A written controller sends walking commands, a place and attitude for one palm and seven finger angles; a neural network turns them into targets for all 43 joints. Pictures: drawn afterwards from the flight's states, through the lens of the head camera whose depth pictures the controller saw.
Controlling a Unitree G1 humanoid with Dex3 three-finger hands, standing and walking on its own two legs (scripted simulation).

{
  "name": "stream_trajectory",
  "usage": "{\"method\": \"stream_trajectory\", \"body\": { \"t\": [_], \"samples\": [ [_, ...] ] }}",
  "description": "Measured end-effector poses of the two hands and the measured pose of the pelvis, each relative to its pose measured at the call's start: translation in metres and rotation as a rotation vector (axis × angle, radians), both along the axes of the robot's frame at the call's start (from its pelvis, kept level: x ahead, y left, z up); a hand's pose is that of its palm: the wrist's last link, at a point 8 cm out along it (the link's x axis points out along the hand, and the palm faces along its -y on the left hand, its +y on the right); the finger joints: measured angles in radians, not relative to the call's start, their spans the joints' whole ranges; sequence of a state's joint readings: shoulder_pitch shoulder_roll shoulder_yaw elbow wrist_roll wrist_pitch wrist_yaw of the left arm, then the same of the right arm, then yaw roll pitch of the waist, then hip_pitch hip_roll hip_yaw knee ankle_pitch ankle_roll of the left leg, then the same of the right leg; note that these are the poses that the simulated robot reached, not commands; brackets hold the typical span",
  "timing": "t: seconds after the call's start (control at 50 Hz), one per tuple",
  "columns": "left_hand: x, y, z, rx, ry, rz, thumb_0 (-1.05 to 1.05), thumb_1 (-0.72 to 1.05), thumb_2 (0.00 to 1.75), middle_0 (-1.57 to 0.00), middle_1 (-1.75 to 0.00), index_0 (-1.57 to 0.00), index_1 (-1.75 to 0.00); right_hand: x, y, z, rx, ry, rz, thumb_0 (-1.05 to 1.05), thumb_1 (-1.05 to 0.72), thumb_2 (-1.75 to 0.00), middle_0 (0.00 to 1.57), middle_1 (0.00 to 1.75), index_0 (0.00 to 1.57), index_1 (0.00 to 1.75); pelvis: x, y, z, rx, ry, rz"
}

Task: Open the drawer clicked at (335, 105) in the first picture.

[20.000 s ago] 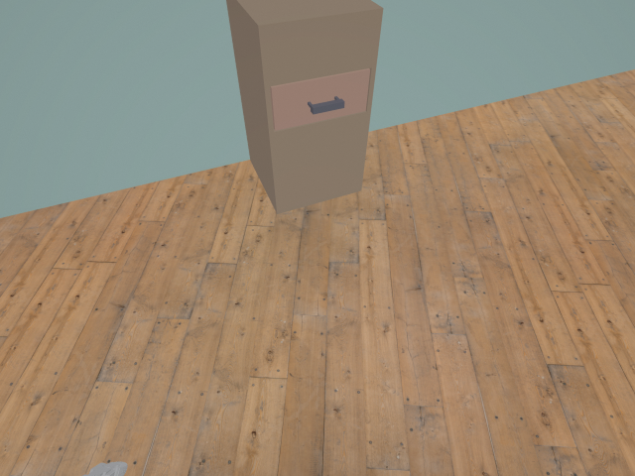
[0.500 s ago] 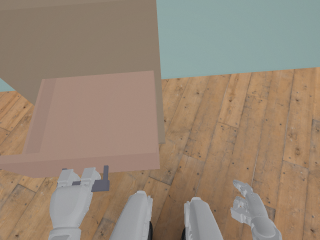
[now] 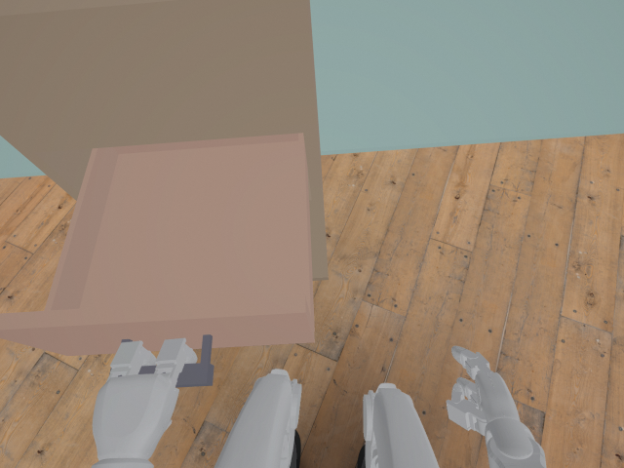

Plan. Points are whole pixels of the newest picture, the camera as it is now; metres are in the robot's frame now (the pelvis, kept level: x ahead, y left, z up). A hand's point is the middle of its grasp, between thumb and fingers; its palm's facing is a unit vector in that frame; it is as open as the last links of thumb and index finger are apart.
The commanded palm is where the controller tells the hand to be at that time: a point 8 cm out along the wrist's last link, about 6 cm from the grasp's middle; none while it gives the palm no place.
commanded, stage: pull the drawer open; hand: left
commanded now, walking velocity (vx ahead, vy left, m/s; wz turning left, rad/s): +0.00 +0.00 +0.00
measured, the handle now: (164, 360) +0.24 +0.23 -0.06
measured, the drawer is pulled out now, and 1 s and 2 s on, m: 0.26 0.28 0.28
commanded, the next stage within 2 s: open the thumb to release the handle in 0.92 s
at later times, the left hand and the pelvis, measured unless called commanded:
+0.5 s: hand (158, 422) +0.17 +0.22 -0.07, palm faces -0.17 -0.11 -0.98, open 6.4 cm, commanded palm +0.12 +0.23 -0.03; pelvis +0.00 +0.00 +0.00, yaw +0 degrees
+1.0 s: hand (157, 430) +0.16 +0.22 -0.07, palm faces -0.18 -0.11 -0.98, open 6.5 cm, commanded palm +0.14 +0.22 -0.03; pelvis +0.00 +0.00 +0.00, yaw +0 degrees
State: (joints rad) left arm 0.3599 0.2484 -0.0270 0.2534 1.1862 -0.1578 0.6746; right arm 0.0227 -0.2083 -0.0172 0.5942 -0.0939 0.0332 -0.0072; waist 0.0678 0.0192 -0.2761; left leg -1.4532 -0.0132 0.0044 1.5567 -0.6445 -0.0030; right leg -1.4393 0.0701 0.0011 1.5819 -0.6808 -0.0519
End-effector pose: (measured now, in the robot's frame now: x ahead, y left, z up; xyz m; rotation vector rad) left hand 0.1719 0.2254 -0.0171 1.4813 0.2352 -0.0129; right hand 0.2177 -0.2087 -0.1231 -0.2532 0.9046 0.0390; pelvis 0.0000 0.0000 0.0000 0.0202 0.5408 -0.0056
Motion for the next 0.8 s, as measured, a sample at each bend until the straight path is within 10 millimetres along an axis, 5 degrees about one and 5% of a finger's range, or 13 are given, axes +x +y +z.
{"method": "stream_trajectory", "body": {
  "t": [0.8],
  "samples": [
    [-0.018,-0.002,0.002,-0.018,0.021,-0.002,0.03,0.66,0.72,-0.28,-1.33,-0.34,-1.25,0.006,0.005,-0.004,0.016,-0.016,0.014,0.01,-0.91,-0.9,0.2,0.29,0.2,0.3,-0.003,-0.001,-0.003,0.004,-0.001,0.0]
  ]
}}
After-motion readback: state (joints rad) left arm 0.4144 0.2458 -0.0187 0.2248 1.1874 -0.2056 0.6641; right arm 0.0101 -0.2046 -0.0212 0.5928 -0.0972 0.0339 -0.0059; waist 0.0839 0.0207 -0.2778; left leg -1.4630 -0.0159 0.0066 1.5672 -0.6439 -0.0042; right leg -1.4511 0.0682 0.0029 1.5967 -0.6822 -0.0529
